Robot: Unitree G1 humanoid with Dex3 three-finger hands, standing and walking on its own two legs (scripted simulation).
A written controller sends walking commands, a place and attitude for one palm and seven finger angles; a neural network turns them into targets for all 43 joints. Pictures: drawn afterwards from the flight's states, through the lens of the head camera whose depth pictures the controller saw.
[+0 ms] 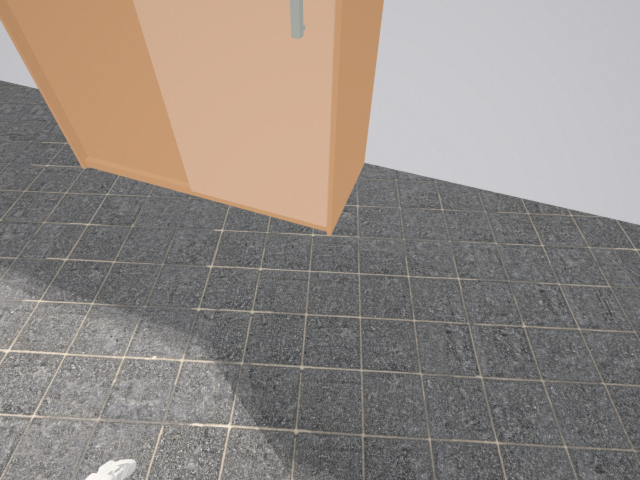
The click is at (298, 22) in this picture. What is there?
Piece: wardrobe's sliding door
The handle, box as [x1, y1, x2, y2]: [290, 0, 304, 38]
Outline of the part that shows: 290,0 291,37 300,38 303,35 302,31 304,29 304,25 302,24 302,0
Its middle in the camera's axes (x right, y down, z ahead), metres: -0.06 -0.65 +1.00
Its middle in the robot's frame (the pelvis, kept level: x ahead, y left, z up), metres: +1.20 +0.13 +0.17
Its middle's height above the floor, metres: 0.94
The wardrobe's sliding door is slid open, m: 0.00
